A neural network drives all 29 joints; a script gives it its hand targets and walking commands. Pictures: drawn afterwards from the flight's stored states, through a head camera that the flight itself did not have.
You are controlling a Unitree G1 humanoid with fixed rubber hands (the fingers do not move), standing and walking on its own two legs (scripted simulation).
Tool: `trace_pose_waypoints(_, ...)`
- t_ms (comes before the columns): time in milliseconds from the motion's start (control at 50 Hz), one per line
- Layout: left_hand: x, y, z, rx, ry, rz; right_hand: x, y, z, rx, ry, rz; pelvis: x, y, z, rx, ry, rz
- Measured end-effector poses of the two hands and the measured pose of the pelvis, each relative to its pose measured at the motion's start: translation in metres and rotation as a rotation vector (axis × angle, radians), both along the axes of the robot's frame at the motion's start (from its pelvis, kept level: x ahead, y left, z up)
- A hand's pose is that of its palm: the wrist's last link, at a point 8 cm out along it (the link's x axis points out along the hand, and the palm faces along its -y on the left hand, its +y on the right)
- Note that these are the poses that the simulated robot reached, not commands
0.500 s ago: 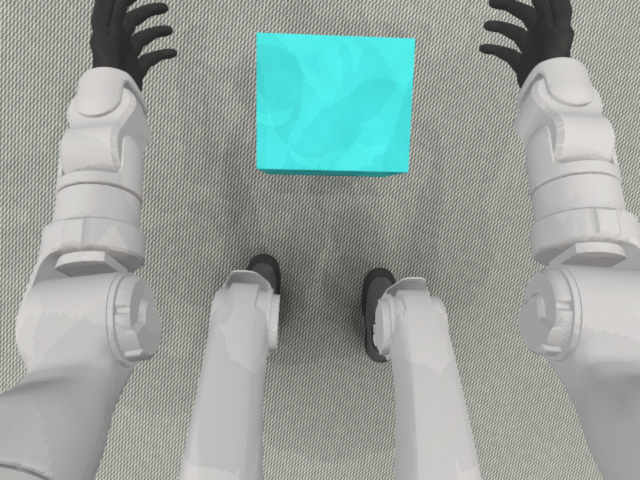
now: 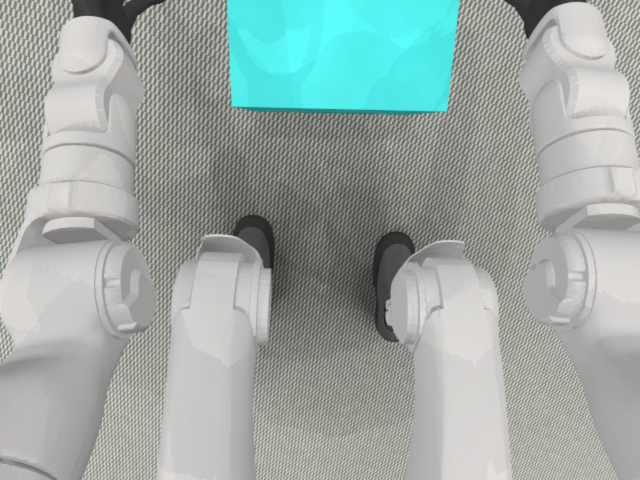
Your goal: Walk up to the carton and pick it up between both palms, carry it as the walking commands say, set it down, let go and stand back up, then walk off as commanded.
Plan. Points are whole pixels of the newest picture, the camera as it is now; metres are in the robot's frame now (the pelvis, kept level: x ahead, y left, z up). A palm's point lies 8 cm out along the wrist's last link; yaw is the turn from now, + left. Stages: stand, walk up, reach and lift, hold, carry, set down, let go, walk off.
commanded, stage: reach and lift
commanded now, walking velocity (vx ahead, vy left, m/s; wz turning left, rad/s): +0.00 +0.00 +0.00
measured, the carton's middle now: (337, 28) +0.54 +0.01 -0.35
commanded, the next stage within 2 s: none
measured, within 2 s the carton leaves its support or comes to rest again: neither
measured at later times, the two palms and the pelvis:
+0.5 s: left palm (139, 34) +0.51 +0.23 -0.27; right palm (505, 38) +0.53 -0.18 -0.27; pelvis -0.01 +0.00 -0.05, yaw -1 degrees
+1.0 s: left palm (148, 30) +0.51 +0.22 -0.27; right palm (490, 35) +0.53 -0.16 -0.27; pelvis -0.01 +0.00 -0.05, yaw -1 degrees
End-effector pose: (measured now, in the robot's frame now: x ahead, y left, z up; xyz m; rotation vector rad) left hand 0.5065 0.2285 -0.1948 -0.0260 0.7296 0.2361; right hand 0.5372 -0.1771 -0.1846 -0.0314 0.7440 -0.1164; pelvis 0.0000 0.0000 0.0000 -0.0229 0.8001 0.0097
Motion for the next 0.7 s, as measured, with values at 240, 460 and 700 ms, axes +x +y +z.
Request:
trace_pose_waypoints(240,0.002,0.001,-0.064,0.008,0.001,-0.002,-0.008,0.005,-0.072,-0.003,0.022,-0.004,-0.015,0.000,-0.033,0.003,-0.146,-0.008)
trace_pose_waypoints(460,0.002,0.001,-0.075,0.005,0.055,0.014,-0.013,0.000,-0.086,0.005,0.048,-0.008,-0.013,-0.001,-0.051,0.005,-0.171,-0.022)
trace_pose_waypoints(700,0.001,-0.001,-0.076,0.013,0.058,-0.007,-0.009,0.002,-0.083,0.004,0.040,-0.005,-0.013,0.000,-0.053,0.004,-0.172,-0.023)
